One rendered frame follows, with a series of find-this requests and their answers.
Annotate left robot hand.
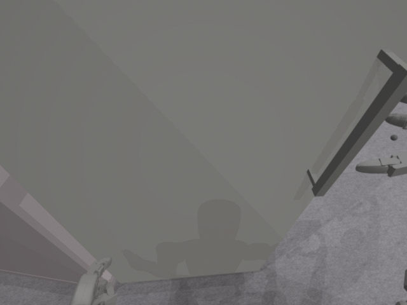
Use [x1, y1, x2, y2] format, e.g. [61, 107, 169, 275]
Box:
[69, 257, 118, 305]

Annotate fridge door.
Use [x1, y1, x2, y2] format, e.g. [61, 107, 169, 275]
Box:
[0, 0, 407, 283]

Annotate right robot hand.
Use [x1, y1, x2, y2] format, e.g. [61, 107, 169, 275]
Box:
[355, 93, 407, 177]

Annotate handle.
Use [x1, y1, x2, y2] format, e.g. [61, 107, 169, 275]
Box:
[307, 49, 407, 197]

